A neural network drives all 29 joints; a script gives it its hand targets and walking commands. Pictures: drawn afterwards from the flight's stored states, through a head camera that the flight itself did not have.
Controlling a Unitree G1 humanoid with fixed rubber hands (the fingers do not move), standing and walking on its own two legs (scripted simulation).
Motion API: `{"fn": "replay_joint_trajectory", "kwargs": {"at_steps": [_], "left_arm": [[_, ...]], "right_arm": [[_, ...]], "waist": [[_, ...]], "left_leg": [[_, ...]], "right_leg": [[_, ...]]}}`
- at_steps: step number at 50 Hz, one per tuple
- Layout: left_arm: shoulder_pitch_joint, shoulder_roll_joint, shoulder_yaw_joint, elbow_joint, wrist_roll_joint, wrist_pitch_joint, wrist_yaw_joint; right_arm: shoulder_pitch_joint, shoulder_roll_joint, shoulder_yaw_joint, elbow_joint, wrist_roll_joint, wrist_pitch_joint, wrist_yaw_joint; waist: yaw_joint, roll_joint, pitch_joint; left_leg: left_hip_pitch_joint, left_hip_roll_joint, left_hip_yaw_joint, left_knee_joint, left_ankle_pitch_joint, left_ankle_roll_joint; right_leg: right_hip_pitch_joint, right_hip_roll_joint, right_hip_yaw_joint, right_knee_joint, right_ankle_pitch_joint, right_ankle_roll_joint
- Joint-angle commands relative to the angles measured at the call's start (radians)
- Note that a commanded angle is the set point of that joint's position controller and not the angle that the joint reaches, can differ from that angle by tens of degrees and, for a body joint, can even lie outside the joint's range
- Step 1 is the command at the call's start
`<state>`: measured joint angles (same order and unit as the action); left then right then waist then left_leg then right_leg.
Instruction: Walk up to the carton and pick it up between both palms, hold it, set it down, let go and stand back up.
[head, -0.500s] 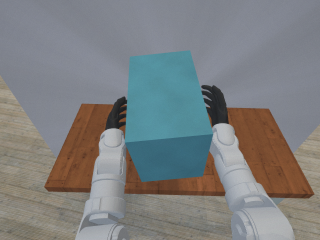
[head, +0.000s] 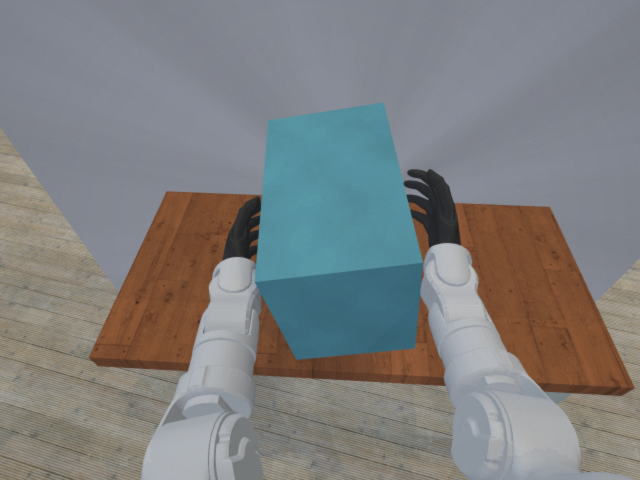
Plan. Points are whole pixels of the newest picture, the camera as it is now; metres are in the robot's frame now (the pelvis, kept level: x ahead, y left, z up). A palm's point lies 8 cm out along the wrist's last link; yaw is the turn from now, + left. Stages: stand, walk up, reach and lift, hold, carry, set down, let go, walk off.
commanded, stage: set down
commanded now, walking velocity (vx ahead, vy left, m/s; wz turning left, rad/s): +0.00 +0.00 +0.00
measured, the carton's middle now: (339, 231) +0.44 -0.01 +0.05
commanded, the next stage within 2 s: none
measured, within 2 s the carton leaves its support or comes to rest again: rests again in 1.60 s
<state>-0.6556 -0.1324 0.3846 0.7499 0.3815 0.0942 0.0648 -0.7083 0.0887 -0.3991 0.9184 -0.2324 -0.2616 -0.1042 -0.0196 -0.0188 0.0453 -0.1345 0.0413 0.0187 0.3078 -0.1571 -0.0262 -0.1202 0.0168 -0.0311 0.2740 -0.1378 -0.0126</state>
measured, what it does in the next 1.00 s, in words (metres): stands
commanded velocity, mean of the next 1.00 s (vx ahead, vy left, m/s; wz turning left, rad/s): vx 0.00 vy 0.00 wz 0.00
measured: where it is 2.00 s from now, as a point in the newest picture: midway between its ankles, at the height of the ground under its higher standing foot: outside the picture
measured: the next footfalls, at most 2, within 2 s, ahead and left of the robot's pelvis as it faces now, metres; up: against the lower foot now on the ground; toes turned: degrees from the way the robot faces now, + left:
none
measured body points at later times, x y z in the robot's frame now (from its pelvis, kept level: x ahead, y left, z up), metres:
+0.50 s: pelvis +0.02 +0.01 +0.00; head +0.07 +0.02 +0.45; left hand +0.41 +0.13 +0.03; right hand +0.43 -0.13 +0.07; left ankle +0.01 +0.13 -0.75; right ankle +0.01 -0.11 -0.75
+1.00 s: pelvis +0.02 +0.00 +0.00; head +0.10 +0.00 +0.44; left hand +0.42 +0.12 +0.00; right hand +0.43 -0.14 +0.03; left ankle +0.01 +0.13 -0.75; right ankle +0.01 -0.11 -0.75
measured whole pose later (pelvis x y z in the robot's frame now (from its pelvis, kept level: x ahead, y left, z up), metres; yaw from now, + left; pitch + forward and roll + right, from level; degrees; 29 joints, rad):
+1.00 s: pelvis +0.02 +0.00 +0.00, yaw -1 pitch +11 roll -1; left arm -0.64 -0.13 0.43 0.92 0.36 -0.16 0.12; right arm -0.71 0.12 -0.52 0.98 -0.40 -0.40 -0.07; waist -0.02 0.01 -0.02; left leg -0.37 0.05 0.03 0.37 -0.18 -0.02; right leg -0.35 0.02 -0.02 0.32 -0.15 -0.01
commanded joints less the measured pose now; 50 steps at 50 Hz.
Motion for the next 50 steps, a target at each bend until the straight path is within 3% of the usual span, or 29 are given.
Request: {"fn": "replay_joint_trajectory", "kwargs": {"at_steps": [1,3,4,7,9,13,15,16,18,19,20,21,25,26,28,29,32,33,36,37,38,39,40,44,45,46,47,48,50], "left_arm": [[-0.684,-0.476,-0.199,-0.124,0.005,-0.112,-0.13],[-0.685,-0.517,-0.221,-0.139,0.017,-0.114,-0.122],[-0.652,-0.517,-0.225,-0.127,0.016,-0.111,-0.117],[-0.704,-0.52,-0.259,-0.166,0.005,-0.143,-0.105],[-0.727,-0.508,-0.222,-0.153,0.022,-0.151,-0.101],[-0.736,-0.492,-0.256,-0.176,-0.01,-0.192,-0.085],[-0.759,-0.53,-0.277,-0.194,-0.003,-0.211,-0.064],[-0.75,-0.525,-0.244,-0.147,0.003,-0.198,-0.071],[-0.707,-0.522,-0.269,-0.159,-0.003,-0.207,-0.064],[-0.704,-0.56,-0.272,-0.144,-0.009,-0.205,-0.057],[-0.688,-0.564,-0.283,-0.163,0.006,-0.215,-0.051],[-0.597,-0.542,-0.245,-0.112,0.016,-0.197,-0.062],[-0.598,-0.539,-0.223,-0.044,0.029,-0.183,-0.073],[-0.619,-0.553,-0.255,-0.076,0.018,-0.194,-0.066],[-0.628,-0.575,-0.282,-0.118,0.005,-0.214,-0.06],[-0.632,-0.578,-0.31,-0.163,-0.009,-0.236,-0.05],[-0.596,-0.594,-0.32,-0.129,0.003,-0.249,-0.026],[-0.604,-0.616,-0.359,-0.128,-0.007,-0.259,-0.02],[-0.644,-0.572,-0.332,-0.136,0.002,-0.302,-0.013],[-0.631,-0.585,-0.342,-0.123,-0.013,-0.3,-0.019],[-0.591,-0.571,-0.328,-0.073,-0.014,-0.302,-0.023],[-0.638,-0.596,-0.34,-0.077,-0.025,-0.323,-0.022],[-0.609,-0.581,-0.329,-0.064,-0.008,-0.325,-0.021],[-0.653,-0.555,-0.296,-0.023,-0.026,-0.35,-0.037],[-0.648,-0.532,-0.244,-0.012,0.006,-0.352,-0.039],[-0.649,-0.535,-0.26,-0.009,-0.005,-0.36,-0.042],[-0.639,-0.531,-0.238,0.019,0.011,-0.356,-0.041],[-0.651,-0.551,-0.251,0.027,0.002,-0.369,-0.035],[-0.659,-0.512,-0.228,0.08,-0.001,-0.384,-0.044]], "right_arm": [[-0.512,0.535,0.298,-0.046,-0.088,0.0,0.117],[-0.512,0.536,0.25,-0.031,-0.11,-0.02,0.123],[-0.512,0.537,0.251,-0.043,-0.098,-0.017,0.127],[-0.51,0.571,0.275,-0.04,-0.112,-0.039,0.127],[-0.555,0.583,0.251,-0.097,-0.128,-0.048,0.136],[-0.521,0.551,0.235,-0.059,-0.163,-0.064,0.135],[-0.517,0.557,0.21,-0.057,-0.162,-0.071,0.14],[-0.543,0.56,0.197,-0.039,-0.179,-0.064,0.138],[-0.461,0.554,0.189,0.011,-0.18,-0.058,0.136],[-0.491,0.549,0.176,-0.004,-0.192,-0.066,0.133],[-0.486,0.565,0.179,-0.004,-0.183,-0.073,0.139],[-0.446,0.553,0.198,0.003,-0.185,-0.063,0.137],[-0.448,0.546,0.158,0.011,-0.196,-0.047,0.137],[-0.433,0.549,0.155,0.037,-0.201,-0.055,0.139],[-0.437,0.561,0.163,0.02,-0.188,-0.077,0.147],[-0.412,0.585,0.195,0.045,-0.187,-0.087,0.146],[-0.442,0.561,0.187,0.046,-0.182,-0.114,0.149],[-0.451,0.554,0.209,0.029,-0.169,-0.13,0.15],[-0.439,0.588,0.243,0.06,-0.185,-0.133,0.15],[-0.429,0.577,0.232,0.088,-0.192,-0.136,0.14],[-0.466,0.558,0.249,0.02,-0.194,-0.147,0.143],[-0.452,0.58,0.233,0.052,-0.189,-0.146,0.142],[-0.443,0.584,0.242,0.066,-0.193,-0.144,0.144],[-0.404,0.595,0.221,0.123,-0.231,-0.128,0.132],[-0.411,0.609,0.22,0.11,-0.228,-0.131,0.138],[-0.411,0.608,0.209,0.113,-0.233,-0.136,0.135],[-0.417,0.604,0.181,0.132,-0.244,-0.139,0.136],[-0.44,0.602,0.168,0.119,-0.251,-0.147,0.133],[-0.454,0.598,0.16,0.096,-0.261,-0.145,0.133]], "waist": [[0.038,-0.078,-0.482],[0.004,-0.031,-0.518],[0.024,-0.015,-0.511],[0.003,-0.009,-0.612],[0.034,-0.004,-0.613],[0.011,-0.015,-0.656],[0.006,0.054,-0.729],[0.009,0.031,-0.674],[-0.012,0.06,-0.671],[-0.02,0.032,-0.754],[-0.014,0.069,-0.726],[0.002,0.043,-0.648],[-0.015,0.014,-0.597],[-0.035,0.043,-0.641],[-0.023,0.09,-0.72],[-0.015,0.078,-0.754],[-0.01,0.095,-0.745],[-0.018,0.132,-0.805],[0.02,0.073,-0.809],[-0.014,0.055,-0.749],[0.002,0.041,-0.79],[-0.014,0.051,-0.799],[0.006,0.058,-0.755],[-0.02,-0.013,-0.735],[0.022,-0.028,-0.715],[-0.002,0.004,-0.769],[0.011,0.017,-0.752],[-0.008,0.004,-0.795],[-0.001,-0.008,-0.778]], "left_leg": [[-0.007,-0.058,0.113,-0.069,0.088,0.03],[0.039,-0.051,0.102,-0.049,0.174,0.008],[0.04,-0.049,0.107,-0.055,0.178,0.009],[0.058,-0.053,0.107,-0.029,0.224,0.0],[0.034,-0.05,0.123,-0.031,0.22,0.005],[0.024,-0.044,0.117,-0.02,0.224,0.005],[0.062,-0.038,0.105,0.001,0.267,-0.012],[0.07,-0.043,0.118,-0.01,0.229,-0.005],[0.061,-0.042,0.114,0.012,0.279,-0.017],[0.118,-0.031,0.099,0.032,0.363,-0.024],[0.142,-0.028,0.094,0.036,0.384,-0.034],[0.095,-0.04,0.108,0.035,0.39,-0.028],[0.063,-0.038,0.097,0.022,0.343,-0.016],[0.077,-0.033,0.088,0.032,0.392,-0.03],[0.145,-0.019,0.088,0.074,0.497,-0.043],[0.177,-0.015,0.082,0.103,0.579,-0.053],[0.223,-0.005,0.065,0.137,0.698,-0.068],[0.251,0.0,0.063,0.158,0.732,-0.077],[0.12,-0.015,0.078,0.156,0.673,-0.056],[0.115,-0.012,0.071,0.142,0.657,-0.059],[0.103,-0.009,0.072,0.141,0.62,-0.055],[0.076,-0.015,0.079,0.131,0.594,-0.051],[0.066,-0.012,0.078,0.127,0.602,-0.051],[-0.023,-0.029,0.087,0.098,0.468,-0.023],[-0.073,-0.029,0.096,0.078,0.423,-0.015],[-0.067,-0.029,0.085,0.08,0.417,-0.012],[-0.09,-0.027,0.092,0.073,0.408,-0.014],[-0.075,-0.027,0.095,0.075,0.408,-0.016],[-0.139,-0.037,0.102,0.059,0.331,-0.007]], "right_leg": [[0.352,-0.032,-0.047,0.045,0.402,0.095],[0.306,-0.012,-0.067,0.057,0.429,0.081],[0.283,-0.011,-0.064,0.048,0.411,0.072],[0.279,-0.011,-0.065,0.061,0.503,0.075],[0.288,-0.008,-0.055,0.065,0.469,0.069],[0.273,-0.01,-0.065,0.08,0.477,0.07],[0.225,-0.009,-0.063,0.07,0.47,0.05],[0.208,-0.008,-0.07,0.055,0.41,0.056],[0.218,-0.007,-0.062,0.068,0.491,0.05],[0.197,0.006,-0.079,0.068,0.496,0.042],[0.156,0.008,-0.085,0.06,0.471,0.041],[0.191,0.002,-0.072,0.061,0.515,0.044],[0.19,-0.001,-0.064,0.064,0.514,0.043],[0.192,0.007,-0.074,0.071,0.532,0.042],[0.135,0.007,-0.075,0.083,0.558,0.04],[0.108,0.02,-0.078,0.092,0.605,0.041],[0.044,0.028,-0.084,0.086,0.592,0.024],[-0.004,0.033,-0.085,0.088,0.582,0.013],[0.076,0.015,-0.059,0.126,0.674,0.034],[0.096,0.014,-0.07,0.126,0.687,0.045],[0.06,0.018,-0.074,0.119,0.65,0.038],[0.086,0.016,-0.062,0.119,0.658,0.038],[0.073,0.015,-0.065,0.127,0.653,0.038],[0.141,-0.006,-0.064,0.148,0.728,0.06],[0.176,-0.01,-0.049,0.153,0.731,0.067],[0.178,-0.017,-0.041,0.162,0.754,0.065],[0.194,-0.013,-0.05,0.153,0.713,0.053],[0.157,-0.007,-0.059,0.146,0.708,0.055],[0.177,-0.019,-0.045,0.143,0.698,0.057]]}}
